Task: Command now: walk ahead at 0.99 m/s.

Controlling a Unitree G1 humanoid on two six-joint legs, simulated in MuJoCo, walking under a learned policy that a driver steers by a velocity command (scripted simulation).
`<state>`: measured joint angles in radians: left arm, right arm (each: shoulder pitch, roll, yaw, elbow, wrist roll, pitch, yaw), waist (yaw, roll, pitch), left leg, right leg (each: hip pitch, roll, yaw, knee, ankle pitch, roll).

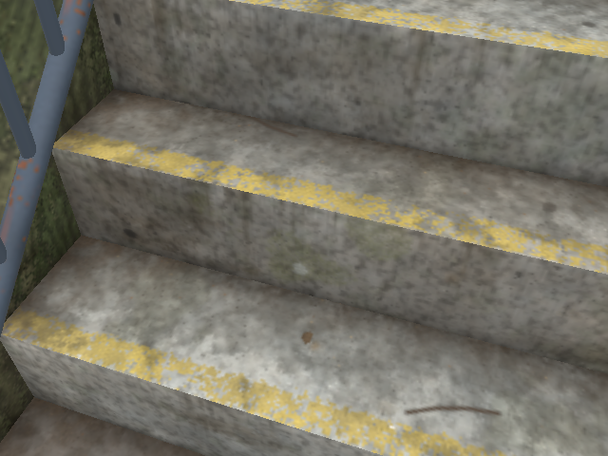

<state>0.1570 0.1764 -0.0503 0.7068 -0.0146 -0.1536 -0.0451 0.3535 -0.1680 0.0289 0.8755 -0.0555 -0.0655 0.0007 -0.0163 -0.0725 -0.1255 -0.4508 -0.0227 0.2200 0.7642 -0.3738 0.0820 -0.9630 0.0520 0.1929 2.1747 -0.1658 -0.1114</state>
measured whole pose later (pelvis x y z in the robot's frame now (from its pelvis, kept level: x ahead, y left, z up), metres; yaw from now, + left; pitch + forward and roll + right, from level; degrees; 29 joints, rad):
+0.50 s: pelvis +0.12 -0.06 +0.15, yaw +1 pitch +2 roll -2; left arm 0.04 0.20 -0.03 0.77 0.06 -0.02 -0.03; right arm 0.33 -0.19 0.02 0.95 -0.01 -0.06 0.03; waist -0.02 -0.04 -0.05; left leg -0.61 0.02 -0.12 1.40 0.03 0.22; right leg -0.79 0.05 -0.05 1.22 -0.63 -0.13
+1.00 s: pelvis +0.16 +0.03 +0.19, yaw -5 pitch +3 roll +4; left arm 0.17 0.19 0.00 0.65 0.00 -0.02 0.00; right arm 0.26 -0.18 0.05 0.77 -0.06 -0.07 0.00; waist 0.03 -0.06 -0.10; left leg -0.52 0.08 0.27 0.91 -0.66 -0.06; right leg -0.94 -0.02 0.04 1.95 -0.31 -0.01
